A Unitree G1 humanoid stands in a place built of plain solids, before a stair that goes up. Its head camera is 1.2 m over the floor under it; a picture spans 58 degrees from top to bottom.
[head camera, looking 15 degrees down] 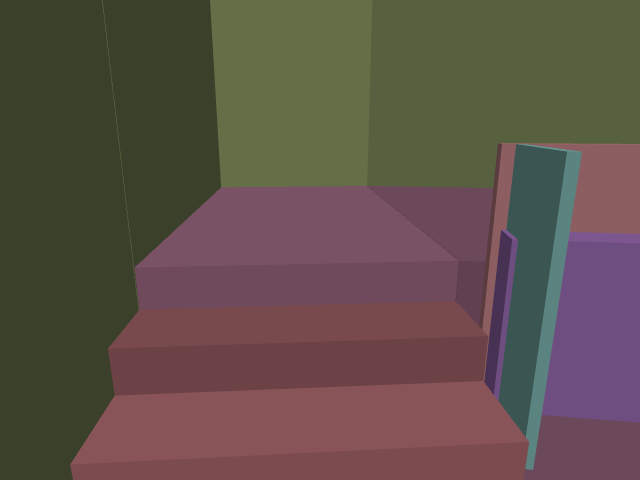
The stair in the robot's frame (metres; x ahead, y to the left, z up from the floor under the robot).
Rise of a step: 0.17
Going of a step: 0.30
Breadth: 1.24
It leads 4 degrees to the left of straight ahead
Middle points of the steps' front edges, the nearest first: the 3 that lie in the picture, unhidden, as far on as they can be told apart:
0.98 0.03 0.34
1.28 0.05 0.51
1.58 0.07 0.68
